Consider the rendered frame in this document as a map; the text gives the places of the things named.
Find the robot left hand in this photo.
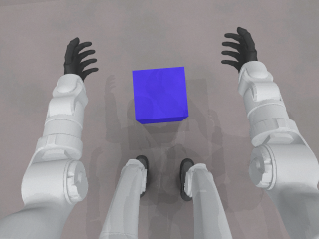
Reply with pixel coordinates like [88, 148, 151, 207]
[63, 37, 98, 82]

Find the right robot shin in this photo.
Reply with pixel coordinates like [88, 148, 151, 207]
[184, 163, 214, 193]

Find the left robot thigh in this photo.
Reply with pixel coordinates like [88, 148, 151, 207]
[99, 164, 147, 239]

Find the robot right hand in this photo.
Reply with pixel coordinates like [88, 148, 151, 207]
[221, 27, 258, 73]

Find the robot left forearm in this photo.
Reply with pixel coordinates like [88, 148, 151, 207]
[21, 74, 88, 203]

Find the left robot upper arm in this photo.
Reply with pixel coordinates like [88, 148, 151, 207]
[0, 158, 89, 239]

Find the carton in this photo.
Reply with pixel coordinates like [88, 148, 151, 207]
[132, 66, 189, 124]

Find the robot right forearm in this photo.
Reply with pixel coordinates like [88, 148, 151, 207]
[237, 61, 319, 184]

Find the right robot upper arm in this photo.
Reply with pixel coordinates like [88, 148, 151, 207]
[248, 143, 319, 239]

